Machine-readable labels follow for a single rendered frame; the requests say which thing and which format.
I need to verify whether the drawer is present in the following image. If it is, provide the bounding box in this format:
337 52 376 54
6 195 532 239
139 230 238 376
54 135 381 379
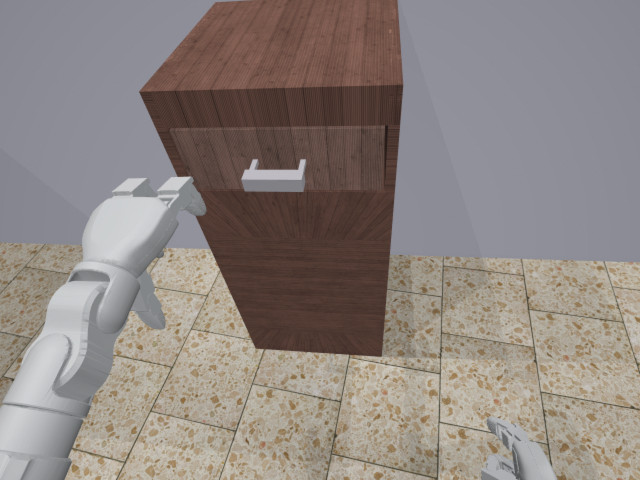
169 125 385 190

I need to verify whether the left robot hand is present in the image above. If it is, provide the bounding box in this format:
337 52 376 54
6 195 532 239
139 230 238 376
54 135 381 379
82 177 206 329

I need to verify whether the handle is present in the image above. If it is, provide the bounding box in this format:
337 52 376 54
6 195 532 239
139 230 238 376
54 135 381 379
241 159 306 192

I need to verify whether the right robot hand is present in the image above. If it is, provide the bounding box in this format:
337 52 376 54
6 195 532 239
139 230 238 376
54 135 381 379
481 417 557 480

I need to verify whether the cabinet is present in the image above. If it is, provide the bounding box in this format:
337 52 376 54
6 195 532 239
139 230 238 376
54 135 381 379
139 0 403 357

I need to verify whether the robot left forearm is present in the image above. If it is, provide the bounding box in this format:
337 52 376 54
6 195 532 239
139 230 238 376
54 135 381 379
0 261 140 480

